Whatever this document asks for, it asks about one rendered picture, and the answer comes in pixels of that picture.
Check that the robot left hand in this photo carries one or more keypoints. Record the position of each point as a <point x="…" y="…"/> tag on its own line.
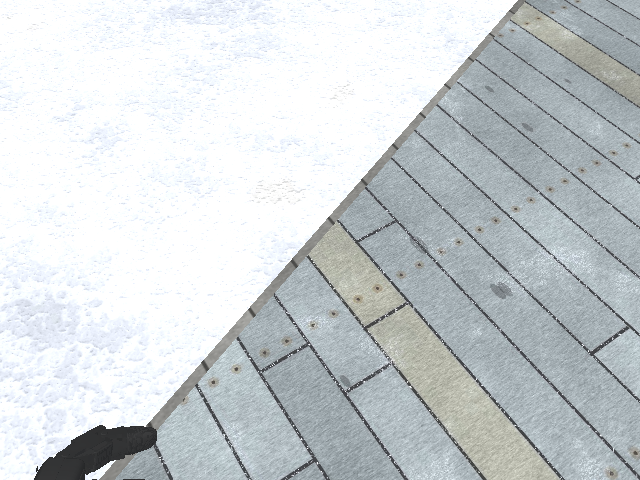
<point x="94" y="449"/>

